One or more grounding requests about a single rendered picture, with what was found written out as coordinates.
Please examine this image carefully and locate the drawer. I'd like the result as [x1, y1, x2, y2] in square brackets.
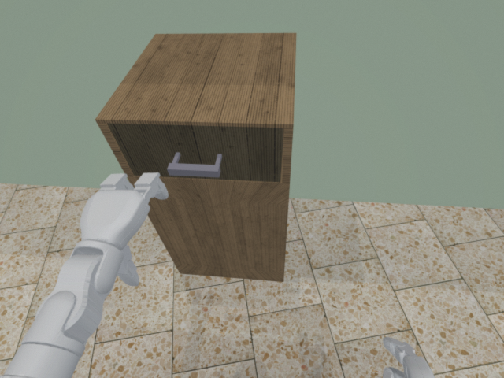
[107, 123, 284, 182]

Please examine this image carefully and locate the handle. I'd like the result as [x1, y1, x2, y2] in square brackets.
[167, 152, 222, 177]

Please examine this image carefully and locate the cabinet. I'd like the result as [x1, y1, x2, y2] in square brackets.
[95, 33, 296, 282]

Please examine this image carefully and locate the left robot forearm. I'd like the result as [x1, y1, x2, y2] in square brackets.
[0, 239, 124, 378]

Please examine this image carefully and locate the robot left hand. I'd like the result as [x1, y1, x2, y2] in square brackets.
[80, 172, 169, 286]

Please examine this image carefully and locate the robot right hand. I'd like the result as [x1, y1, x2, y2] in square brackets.
[379, 337, 435, 378]

